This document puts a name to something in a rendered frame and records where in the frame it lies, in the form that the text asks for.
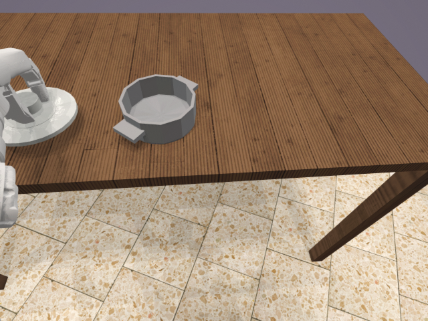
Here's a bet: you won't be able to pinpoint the lid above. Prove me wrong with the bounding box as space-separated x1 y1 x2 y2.
2 87 78 146

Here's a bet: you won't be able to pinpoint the left robot hand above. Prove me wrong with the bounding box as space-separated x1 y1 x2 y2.
0 48 49 124

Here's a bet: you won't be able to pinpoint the robot left upper arm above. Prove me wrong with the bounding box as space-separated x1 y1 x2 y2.
0 163 19 321

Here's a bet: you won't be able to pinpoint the table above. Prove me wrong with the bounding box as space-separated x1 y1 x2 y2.
0 13 428 290

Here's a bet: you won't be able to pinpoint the knob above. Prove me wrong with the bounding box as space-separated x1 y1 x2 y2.
17 92 42 115

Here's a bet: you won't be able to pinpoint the pot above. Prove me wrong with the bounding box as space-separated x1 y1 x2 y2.
113 74 199 144

